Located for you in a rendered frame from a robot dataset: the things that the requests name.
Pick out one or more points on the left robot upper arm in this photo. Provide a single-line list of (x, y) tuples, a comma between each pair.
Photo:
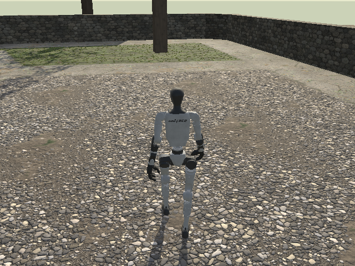
[(158, 126)]

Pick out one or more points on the right robot hand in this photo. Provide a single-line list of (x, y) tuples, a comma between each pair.
[(196, 152)]

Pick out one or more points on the robot right thigh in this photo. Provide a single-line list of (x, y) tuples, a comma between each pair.
[(190, 169)]

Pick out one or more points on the right robot upper arm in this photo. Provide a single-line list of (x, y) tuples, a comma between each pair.
[(196, 124)]

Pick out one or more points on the left robot hand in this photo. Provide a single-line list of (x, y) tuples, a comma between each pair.
[(149, 171)]

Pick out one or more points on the right robot forearm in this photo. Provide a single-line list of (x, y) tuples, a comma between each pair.
[(200, 144)]

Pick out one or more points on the left robot forearm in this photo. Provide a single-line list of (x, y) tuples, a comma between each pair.
[(153, 152)]

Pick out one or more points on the robot right shin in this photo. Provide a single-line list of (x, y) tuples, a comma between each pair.
[(187, 211)]

